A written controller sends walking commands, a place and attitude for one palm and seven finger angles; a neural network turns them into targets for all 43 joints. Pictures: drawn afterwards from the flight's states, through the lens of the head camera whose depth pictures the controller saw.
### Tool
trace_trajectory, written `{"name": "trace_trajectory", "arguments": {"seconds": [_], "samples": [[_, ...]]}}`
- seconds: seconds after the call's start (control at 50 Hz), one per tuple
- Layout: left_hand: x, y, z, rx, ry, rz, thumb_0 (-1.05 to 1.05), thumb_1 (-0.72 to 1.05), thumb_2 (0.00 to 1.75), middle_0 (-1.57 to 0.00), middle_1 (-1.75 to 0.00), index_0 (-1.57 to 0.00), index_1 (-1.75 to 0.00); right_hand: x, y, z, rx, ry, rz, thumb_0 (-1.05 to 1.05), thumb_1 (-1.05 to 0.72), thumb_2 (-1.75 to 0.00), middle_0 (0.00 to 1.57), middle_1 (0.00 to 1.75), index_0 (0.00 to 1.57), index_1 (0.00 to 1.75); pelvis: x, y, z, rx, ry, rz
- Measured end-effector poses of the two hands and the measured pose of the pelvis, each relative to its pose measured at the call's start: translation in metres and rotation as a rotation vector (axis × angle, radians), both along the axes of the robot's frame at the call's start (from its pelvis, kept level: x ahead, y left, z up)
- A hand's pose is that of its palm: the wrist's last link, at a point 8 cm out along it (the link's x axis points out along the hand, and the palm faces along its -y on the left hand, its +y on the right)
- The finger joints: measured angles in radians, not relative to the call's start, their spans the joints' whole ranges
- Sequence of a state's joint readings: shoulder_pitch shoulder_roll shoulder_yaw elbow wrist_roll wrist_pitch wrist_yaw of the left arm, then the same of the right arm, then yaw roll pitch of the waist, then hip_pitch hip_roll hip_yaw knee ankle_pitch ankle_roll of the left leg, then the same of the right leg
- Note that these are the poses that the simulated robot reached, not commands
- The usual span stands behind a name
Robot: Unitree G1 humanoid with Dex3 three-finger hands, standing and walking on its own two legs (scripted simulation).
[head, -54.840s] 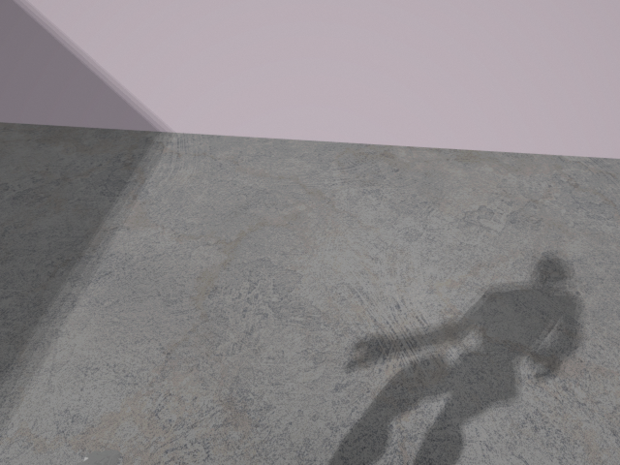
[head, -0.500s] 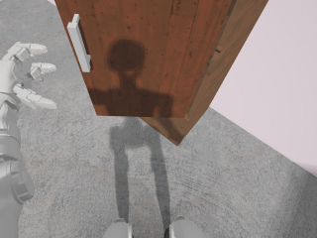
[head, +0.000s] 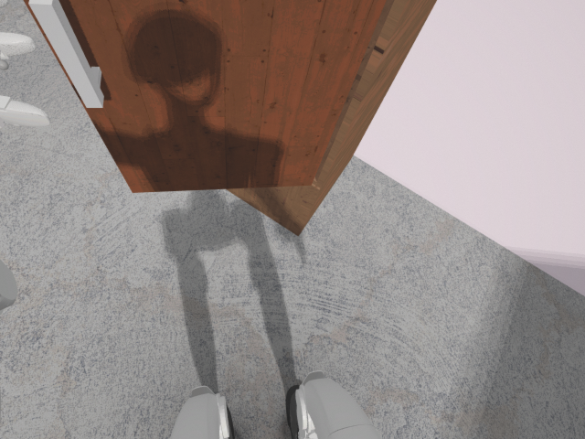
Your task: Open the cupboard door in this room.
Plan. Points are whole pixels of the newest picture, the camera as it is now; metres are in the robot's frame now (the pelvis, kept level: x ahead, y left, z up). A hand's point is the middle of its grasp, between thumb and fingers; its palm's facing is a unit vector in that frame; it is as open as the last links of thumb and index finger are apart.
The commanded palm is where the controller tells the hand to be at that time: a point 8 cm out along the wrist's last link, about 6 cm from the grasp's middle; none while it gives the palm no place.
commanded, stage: move the hooked fingers beside the handle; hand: left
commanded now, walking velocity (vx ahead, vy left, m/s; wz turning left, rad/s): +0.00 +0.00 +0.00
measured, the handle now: (74, 45) +0.59 +0.20 +0.09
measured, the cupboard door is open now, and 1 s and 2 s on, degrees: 40 40 39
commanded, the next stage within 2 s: slide the fingers in behind the handle in 0.80 s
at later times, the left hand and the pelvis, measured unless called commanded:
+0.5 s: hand out of the picture +0.54 +0.27 +0.10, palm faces +0.00 -1.00 -0.01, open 14.0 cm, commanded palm +0.53 +0.29 +0.09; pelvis +0.02 +0.00 +0.00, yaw +0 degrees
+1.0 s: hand out of the picture +0.53 +0.26 +0.11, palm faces +0.00 -1.00 -0.02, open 14.0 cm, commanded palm +0.52 +0.29 +0.09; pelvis +0.00 +0.00 +0.00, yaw +0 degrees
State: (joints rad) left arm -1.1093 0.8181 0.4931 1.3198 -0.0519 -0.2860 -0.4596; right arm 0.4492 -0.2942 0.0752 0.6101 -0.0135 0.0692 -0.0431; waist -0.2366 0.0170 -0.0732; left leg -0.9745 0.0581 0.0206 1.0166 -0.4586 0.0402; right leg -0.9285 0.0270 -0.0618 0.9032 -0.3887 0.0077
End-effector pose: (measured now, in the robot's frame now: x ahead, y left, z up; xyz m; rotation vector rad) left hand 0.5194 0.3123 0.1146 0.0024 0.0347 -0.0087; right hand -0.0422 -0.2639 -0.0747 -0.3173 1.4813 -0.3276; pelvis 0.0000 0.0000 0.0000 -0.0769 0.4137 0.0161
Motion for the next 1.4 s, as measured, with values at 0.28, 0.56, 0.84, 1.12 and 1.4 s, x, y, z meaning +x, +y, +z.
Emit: {"name": "trace_trajectory", "arguments": {"seconds": [0.28, 0.56, 0.84, 1.12, 1.4], "samples": [[0.010, 0.003, -0.010, 0.009, 0.009, 0.013, -0.02, -0.50, 0.30, -0.30, -1.20, -0.30, -1.20, -0.002, 0.013, 0.002, 0.038, 0.038, -0.048, 0.00, -0.90, -0.90, 0.21, 0.30, 0.20, 0.30, 0.013, 0.002, 0.003, -0.003, 0.019, -0.023], [-0.002, 0.005, -0.008, 0.002, 0.005, 0.004, -0.02, -0.50, 0.30, -0.30, -1.20, -0.30, -1.20, 0.038, -0.002, 0.001, 0.009, -0.031, 0.028, 0.00, -0.90, -0.90, 0.21, 0.30, 0.20, 0.30, 0.015, 0.000, 0.004, -0.009, -0.003, 0.010], [-0.006, 0.003, -0.008, 0.007, -0.003, 0.017, -0.02, -0.50, 0.30, -0.30, -1.20, -0.30, -1.20, 0.032, 0.002, -0.004, 0.024, -0.050, 0.016, 0.00, -0.90, -0.90, 0.21, 0.30, 0.20, 0.30, 0.007, -0.001, 0.001, -0.006, -0.008, 0.001], [-0.006, -0.008, -0.007, -0.001, -0.003, -0.011, -0.02, -0.50, 0.30, -0.30, -1.20, -0.30, -1.20, 0.004, 0.005, -0.003, 0.027, 0.008, -0.001, 0.00, -0.90, -0.90, 0.21, 0.30, 0.20, 0.30, 0.002, 0.001, 0.000, -0.008, -0.008, 0.008], [0.000, -0.034, -0.012, 0.011, 0.001, 0.005, -0.02, -0.50, 0.30, -0.30, -1.20, -0.30, -1.20, 0.006, 0.007, -0.006, 0.044, -0.026, -0.012, 0.00, -0.90, -0.90, 0.21, 0.30, 0.20, 0.30, 0.002, 0.000, 0.001, -0.001, -0.013, -0.002]]}}
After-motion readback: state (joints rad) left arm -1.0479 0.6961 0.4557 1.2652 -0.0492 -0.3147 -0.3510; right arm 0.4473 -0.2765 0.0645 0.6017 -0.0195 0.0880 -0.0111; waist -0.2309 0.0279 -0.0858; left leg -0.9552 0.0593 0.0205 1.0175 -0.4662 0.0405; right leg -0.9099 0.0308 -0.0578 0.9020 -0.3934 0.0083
